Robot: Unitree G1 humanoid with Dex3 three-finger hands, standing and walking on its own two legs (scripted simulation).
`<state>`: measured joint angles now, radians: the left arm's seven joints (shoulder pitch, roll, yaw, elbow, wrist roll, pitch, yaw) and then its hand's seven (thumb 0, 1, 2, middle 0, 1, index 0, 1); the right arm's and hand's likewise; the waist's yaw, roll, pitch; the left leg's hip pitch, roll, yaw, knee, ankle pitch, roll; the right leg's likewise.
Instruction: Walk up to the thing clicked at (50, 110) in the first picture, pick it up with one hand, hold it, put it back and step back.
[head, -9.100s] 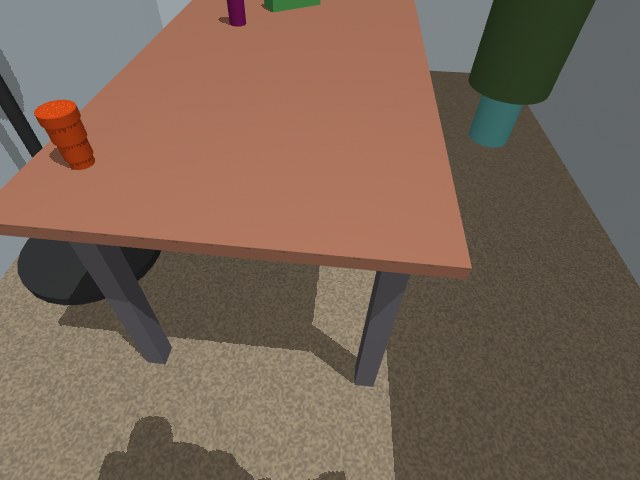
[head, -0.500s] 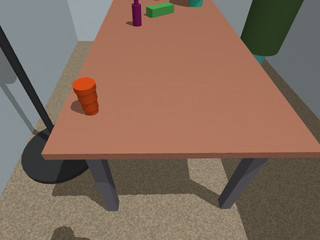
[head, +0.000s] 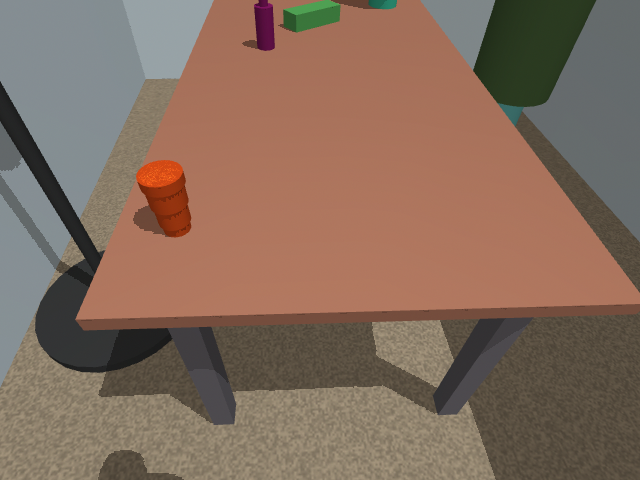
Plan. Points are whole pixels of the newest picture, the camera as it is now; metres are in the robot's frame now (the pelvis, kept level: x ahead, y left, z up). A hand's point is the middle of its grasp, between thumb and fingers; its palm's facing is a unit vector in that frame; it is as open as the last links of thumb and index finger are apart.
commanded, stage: walk up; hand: left
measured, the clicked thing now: (169, 202) +0.57 +0.24 +0.02
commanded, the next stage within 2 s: stand in 0.36 s
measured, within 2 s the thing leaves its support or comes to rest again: neither
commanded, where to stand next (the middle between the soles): +0.07 +0.01 m, yaw +2 degrees
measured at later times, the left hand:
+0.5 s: hand out of the picture +0.11 +0.25 -0.15, palm faces +0.00 -0.94 -0.35, open 7.4 cm
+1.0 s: hand out of the picture +0.05 +0.25 -0.15, palm faces +0.01 -0.94 -0.35, open 7.4 cm
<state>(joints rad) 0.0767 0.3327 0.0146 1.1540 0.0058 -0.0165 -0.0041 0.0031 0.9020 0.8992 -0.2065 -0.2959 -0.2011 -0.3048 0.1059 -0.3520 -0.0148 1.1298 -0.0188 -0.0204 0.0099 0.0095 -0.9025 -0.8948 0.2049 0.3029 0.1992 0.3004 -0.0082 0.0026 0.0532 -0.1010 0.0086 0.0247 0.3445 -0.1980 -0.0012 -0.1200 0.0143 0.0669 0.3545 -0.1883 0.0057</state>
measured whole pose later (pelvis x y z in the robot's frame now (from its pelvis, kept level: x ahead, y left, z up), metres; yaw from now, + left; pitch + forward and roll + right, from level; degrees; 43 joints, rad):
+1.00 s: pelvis -0.01 -0.01 +0.00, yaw +1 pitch -3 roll +0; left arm 0.12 0.34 0.01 1.15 0.01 -0.01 0.00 0.00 0.90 0.90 -0.21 -0.30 -0.20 -0.30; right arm 0.11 -0.36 0.00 1.15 -0.02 -0.01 0.01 0.01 -0.90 -0.89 0.20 0.30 0.20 0.30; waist -0.01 0.01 0.05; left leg -0.10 0.01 0.00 0.30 -0.16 -0.01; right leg -0.11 0.01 0.04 0.31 -0.16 0.00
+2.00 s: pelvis +0.01 +0.00 +0.00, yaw +2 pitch -2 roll +0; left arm 0.11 0.35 0.00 1.13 0.01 -0.01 0.00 0.00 0.90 0.90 -0.21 -0.30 -0.20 -0.31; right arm 0.11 -0.36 0.00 1.13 -0.01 -0.01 0.00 0.01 -0.90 -0.89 0.21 0.30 0.20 0.30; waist 0.00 0.01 0.05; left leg -0.09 0.00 -0.01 0.30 -0.18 -0.01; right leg -0.10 0.01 0.03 0.31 -0.18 0.00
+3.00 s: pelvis +0.00 +0.00 -0.01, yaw +3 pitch +2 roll +0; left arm 0.15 0.28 0.13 0.67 -0.05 -0.07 0.06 0.00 0.21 0.31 -0.09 -0.08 -0.08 -0.09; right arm 0.13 -0.27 -0.09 0.79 0.05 -0.09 -0.06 0.01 -0.22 -0.30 0.07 0.08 0.06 0.08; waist 0.01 0.01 -0.01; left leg -0.24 0.00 -0.02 0.43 -0.23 0.00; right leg -0.23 0.00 0.02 0.43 -0.23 0.00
